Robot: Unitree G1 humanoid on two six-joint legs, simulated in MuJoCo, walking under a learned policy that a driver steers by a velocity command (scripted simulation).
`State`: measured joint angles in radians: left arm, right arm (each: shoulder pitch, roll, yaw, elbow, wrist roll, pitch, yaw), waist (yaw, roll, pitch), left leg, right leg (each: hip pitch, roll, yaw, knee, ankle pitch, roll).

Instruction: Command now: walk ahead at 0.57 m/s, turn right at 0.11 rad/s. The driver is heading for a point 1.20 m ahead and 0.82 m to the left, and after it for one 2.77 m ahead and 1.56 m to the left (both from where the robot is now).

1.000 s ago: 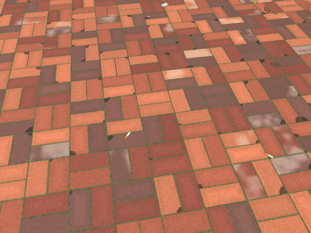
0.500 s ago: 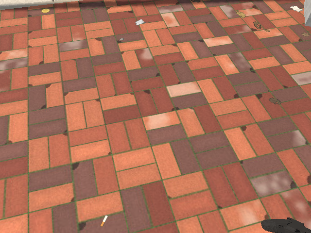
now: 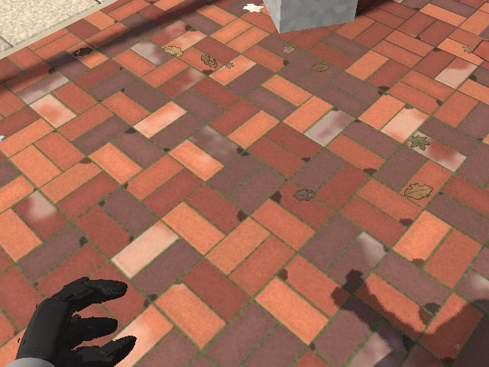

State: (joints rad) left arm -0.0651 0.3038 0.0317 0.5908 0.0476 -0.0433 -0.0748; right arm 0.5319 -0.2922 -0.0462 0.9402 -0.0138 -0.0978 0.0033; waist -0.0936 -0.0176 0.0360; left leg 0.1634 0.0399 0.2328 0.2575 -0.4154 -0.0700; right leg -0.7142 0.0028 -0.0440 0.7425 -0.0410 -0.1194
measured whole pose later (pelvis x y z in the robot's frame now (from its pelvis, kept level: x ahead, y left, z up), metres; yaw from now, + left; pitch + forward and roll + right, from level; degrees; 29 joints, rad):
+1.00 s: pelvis +0.33 +0.04 +0.01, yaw +47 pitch +2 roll -1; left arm 0.08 0.29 0.09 0.79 0.00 -0.02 0.01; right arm 0.14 -0.35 -0.11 0.52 0.02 0.07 -0.04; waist -0.01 0.05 0.03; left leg -0.44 -0.18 -0.29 0.66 -0.32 0.02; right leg -0.36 0.06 0.12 0.51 -0.16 0.02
